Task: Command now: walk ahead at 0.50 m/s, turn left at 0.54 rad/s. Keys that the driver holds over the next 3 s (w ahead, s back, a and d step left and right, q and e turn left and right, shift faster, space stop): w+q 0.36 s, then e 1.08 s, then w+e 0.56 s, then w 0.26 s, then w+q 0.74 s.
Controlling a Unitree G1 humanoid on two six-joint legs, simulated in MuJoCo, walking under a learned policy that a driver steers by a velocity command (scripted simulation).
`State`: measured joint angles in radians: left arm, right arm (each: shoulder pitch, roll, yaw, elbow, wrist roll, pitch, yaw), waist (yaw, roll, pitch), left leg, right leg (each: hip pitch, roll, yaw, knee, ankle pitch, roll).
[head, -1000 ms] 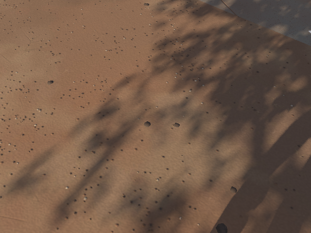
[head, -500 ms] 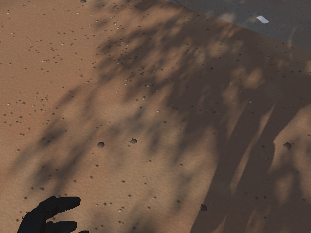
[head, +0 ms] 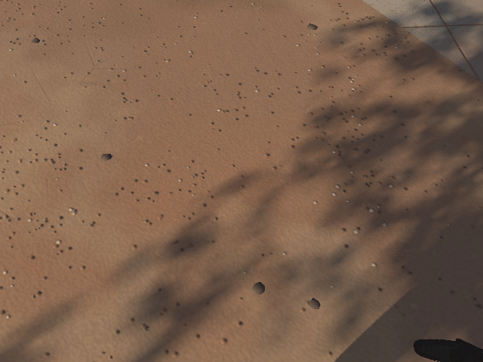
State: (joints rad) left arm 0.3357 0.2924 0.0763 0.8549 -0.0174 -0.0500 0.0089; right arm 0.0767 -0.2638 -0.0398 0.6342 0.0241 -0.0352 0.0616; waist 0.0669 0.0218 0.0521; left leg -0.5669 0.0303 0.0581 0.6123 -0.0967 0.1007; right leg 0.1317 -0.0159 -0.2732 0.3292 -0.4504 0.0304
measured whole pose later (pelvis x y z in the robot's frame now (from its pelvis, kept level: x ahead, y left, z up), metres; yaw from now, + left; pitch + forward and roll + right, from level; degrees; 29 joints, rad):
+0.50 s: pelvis +0.30 +0.00 +0.01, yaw +15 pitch +2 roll +0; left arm 0.04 0.28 0.04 0.69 0.02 -0.12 -0.04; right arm 0.35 -0.31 -0.07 0.72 0.01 -0.03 -0.02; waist -0.07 -0.03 0.02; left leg -0.08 -0.10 -0.18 0.54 -0.46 0.06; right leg -0.47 0.01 0.03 0.46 0.01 -0.01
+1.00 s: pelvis +0.39 +0.04 +0.02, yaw +1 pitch +1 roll -1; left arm 0.18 0.33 0.08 0.71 -0.02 0.04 0.02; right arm 0.17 -0.28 -0.05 0.66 -0.04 -0.01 -0.03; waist 0.03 -0.04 0.03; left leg -0.30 -0.02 -0.05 0.50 -0.21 0.01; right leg -0.46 0.11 0.15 0.84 -0.45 0.02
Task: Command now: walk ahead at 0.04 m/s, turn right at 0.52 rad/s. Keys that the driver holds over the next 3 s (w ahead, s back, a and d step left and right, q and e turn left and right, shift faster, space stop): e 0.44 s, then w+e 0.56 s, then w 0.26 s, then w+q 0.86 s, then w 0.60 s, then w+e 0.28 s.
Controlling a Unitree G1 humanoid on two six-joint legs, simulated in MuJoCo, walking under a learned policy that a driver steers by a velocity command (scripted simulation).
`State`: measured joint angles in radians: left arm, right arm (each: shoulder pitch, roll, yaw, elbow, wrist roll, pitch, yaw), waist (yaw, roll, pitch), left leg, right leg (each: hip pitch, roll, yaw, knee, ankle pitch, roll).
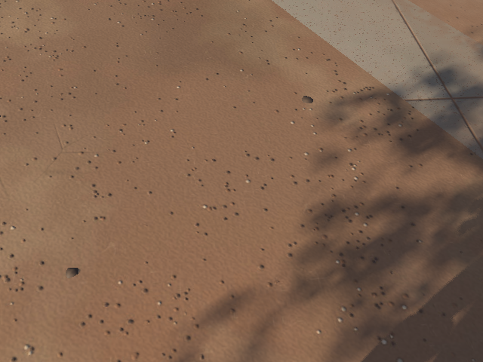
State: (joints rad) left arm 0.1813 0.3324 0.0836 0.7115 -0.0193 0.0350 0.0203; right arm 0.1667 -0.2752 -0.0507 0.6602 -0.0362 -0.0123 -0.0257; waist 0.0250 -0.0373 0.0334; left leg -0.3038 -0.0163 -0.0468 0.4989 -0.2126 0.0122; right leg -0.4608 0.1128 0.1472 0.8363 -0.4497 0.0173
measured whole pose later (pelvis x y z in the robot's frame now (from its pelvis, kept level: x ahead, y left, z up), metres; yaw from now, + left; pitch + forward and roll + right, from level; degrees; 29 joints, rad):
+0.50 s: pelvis +0.00 -0.04 +0.00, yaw -18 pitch +2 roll +2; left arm 0.19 0.30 0.07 0.63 -0.01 0.03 0.00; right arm 0.15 -0.34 -0.09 0.70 -0.01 0.01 -0.03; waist 0.00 0.04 0.05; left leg -0.51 0.03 -0.02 1.08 -0.43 -0.07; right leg -0.28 0.04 0.05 0.48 -0.23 -0.05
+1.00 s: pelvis +0.12 -0.06 +0.01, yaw -35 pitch +1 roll +1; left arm 0.27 0.33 0.08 0.66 -0.03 -0.01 0.00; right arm 0.31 -0.26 -0.06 0.75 -0.01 -0.09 -0.01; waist -0.03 -0.06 -0.01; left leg -0.11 -0.01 0.05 0.35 -0.26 0.02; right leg -0.61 -0.02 0.09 1.11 -0.26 0.01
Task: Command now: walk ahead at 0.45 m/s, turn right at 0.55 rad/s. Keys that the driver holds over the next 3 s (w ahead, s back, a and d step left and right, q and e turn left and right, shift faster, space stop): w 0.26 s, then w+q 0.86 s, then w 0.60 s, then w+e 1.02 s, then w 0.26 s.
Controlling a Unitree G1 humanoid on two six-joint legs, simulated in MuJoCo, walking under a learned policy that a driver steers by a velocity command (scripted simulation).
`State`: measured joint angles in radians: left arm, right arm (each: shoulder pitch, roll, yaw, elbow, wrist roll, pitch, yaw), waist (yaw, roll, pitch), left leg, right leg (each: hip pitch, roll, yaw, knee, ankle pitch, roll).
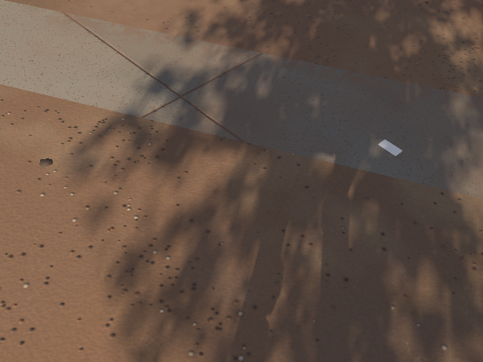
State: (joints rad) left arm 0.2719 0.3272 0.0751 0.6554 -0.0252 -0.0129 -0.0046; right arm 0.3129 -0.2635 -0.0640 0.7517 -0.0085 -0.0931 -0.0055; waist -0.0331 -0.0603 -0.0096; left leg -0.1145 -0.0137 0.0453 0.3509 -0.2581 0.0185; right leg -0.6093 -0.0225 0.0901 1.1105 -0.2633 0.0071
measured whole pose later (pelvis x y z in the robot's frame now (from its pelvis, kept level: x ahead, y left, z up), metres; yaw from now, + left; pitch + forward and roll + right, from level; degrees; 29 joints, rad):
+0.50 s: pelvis +0.26 -0.08 +0.00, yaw -2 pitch +0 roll -1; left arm 0.28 0.26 0.06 0.74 0.01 -0.09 -0.03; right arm 0.25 -0.32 -0.06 0.79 0.03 -0.05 0.00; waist 0.01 0.05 0.04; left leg -0.60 0.11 -0.07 1.13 -0.24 0.00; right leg -0.16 0.05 -0.11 0.34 -0.18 -0.06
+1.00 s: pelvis +0.55 -0.02 -0.01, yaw +15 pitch +1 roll +0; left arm 0.17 0.30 0.05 0.71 0.00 -0.11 0.00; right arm 0.27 -0.30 -0.06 0.69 0.01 -0.05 0.03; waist -0.02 -0.02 0.07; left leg -0.29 -0.11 -0.03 0.44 -0.16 0.11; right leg -0.51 -0.08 0.07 1.13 -0.34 0.02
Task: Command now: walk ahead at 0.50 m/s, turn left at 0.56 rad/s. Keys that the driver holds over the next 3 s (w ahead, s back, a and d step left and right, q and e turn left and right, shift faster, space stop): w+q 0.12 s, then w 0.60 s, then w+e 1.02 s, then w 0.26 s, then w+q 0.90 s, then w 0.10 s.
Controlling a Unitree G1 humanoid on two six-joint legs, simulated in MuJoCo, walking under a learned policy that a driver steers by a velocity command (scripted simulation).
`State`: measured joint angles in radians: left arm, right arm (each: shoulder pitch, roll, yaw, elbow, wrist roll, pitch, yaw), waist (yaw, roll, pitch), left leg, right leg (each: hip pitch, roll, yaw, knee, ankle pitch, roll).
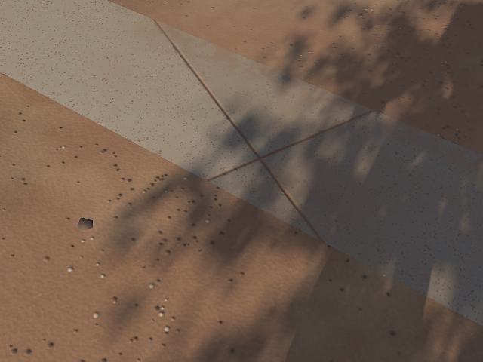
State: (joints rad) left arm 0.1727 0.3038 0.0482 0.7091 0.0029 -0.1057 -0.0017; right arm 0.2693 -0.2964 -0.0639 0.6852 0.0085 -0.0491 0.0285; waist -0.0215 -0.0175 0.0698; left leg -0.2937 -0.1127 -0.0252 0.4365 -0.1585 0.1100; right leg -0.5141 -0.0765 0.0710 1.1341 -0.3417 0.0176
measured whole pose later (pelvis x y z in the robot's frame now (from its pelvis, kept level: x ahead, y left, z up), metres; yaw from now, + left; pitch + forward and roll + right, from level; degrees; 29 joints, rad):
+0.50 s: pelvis +0.29 -0.06 +0.00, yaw +10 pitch +1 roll -1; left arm 0.30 0.26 0.05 0.78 0.00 -0.10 -0.02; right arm 0.25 -0.30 -0.05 0.70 0.01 -0.05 0.00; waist 0.03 0.05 0.02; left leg -0.54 0.04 -0.05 1.08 -0.31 0.02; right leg -0.22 0.06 -0.01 0.38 -0.18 -0.05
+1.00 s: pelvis +0.55 +0.05 +0.00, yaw +5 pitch +1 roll +1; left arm 0.29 0.32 0.06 0.82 -0.03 -0.04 0.00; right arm 0.24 -0.26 -0.05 0.74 -0.01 -0.09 0.02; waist 0.00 -0.05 0.03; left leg -0.21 -0.03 0.10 0.37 -0.17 0.05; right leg -0.54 -0.08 0.06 1.12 -0.29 0.00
